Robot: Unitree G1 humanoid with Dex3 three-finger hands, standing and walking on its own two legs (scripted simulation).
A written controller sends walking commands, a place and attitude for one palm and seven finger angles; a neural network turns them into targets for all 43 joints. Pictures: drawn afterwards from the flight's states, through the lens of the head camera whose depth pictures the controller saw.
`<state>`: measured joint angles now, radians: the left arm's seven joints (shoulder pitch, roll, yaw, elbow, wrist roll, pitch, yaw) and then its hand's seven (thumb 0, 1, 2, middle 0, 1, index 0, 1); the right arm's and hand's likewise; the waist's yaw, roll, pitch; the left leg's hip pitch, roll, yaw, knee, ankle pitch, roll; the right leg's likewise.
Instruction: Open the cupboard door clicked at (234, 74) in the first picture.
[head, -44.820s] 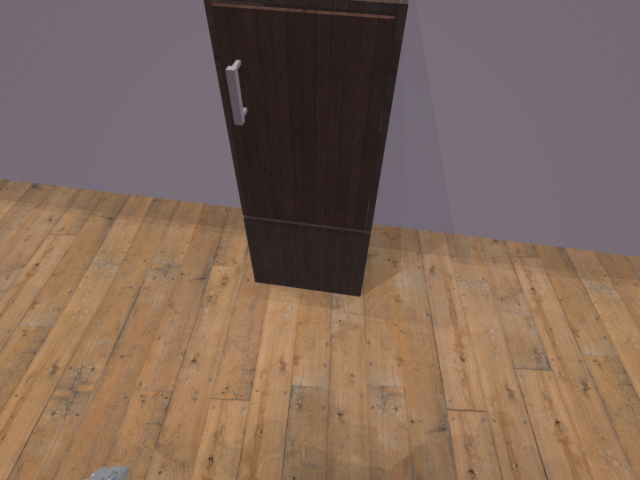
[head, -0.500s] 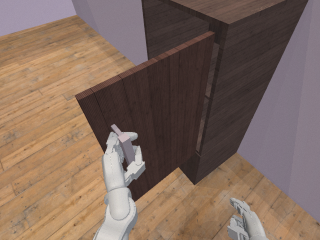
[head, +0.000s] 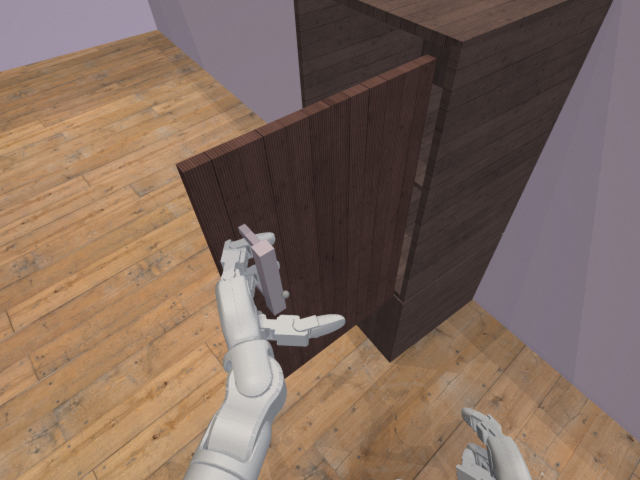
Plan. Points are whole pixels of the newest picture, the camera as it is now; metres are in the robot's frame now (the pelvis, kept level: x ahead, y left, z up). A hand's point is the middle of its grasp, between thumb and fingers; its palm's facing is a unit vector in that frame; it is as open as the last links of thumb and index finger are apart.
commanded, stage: open thumb and fingers to let go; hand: left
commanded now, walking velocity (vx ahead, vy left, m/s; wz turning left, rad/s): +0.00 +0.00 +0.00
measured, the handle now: (262, 270) +0.36 +0.10 +0.07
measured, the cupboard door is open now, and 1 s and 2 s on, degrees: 93 94 94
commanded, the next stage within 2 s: slide the hand sideways off the handle in 0.24 s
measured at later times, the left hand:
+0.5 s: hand (279, 313) +0.30 +0.07 +0.07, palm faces -0.05 -0.99 -0.09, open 16.0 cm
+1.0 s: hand (260, 337) +0.26 +0.09 +0.07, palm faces -0.09 -1.00 -0.01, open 16.2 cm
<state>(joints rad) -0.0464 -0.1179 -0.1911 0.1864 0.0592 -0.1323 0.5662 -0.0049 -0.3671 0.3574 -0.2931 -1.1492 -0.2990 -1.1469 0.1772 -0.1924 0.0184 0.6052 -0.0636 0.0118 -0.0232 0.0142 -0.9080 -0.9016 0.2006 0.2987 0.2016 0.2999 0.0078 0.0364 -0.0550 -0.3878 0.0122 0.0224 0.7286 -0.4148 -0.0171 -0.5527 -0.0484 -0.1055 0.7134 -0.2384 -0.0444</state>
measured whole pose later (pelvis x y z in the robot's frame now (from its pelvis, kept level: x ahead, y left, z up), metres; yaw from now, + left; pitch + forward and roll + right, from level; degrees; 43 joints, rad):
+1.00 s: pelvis +0.02 +0.02 +0.00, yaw -1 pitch +6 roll +1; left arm 0.28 0.07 -0.18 -0.15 -0.05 -0.16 0.02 -0.02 -0.50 0.30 -0.17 -0.32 -0.18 -0.31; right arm 0.24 -0.22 0.05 0.49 -0.01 -0.10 -0.01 0.02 -0.91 -0.90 0.20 0.30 0.20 0.30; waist 0.02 0.03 -0.04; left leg -0.40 0.00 0.04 0.77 -0.47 0.00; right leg -0.58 -0.05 -0.08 0.77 -0.29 -0.02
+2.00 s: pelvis +0.02 +0.02 -0.01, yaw +0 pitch +5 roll -1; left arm 0.53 0.20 0.06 -0.40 -0.21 -0.12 -0.17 -0.02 -0.50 0.30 -0.15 -0.30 -0.15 -0.30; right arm 0.29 -0.24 0.06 0.47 0.03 -0.22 -0.06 0.02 -0.91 -0.90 0.20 0.30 0.20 0.30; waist 0.03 0.06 -0.08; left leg -0.42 0.01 0.01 0.86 -0.52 0.01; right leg -0.57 -0.05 -0.11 0.81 -0.32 -0.01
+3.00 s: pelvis +0.04 +0.04 +0.03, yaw -1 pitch -4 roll -1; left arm 0.44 0.32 0.35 -0.39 -0.03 -0.12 0.11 0.01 0.81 0.86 -0.20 -0.30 -0.21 -0.30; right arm 0.20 -0.23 0.02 0.64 -0.02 -0.15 -0.06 0.02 -0.91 -0.90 0.20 0.30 0.20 0.30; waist 0.08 0.06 0.05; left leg 0.02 0.01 0.05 0.40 -0.34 0.02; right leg -0.15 -0.03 -0.08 0.38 -0.15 0.01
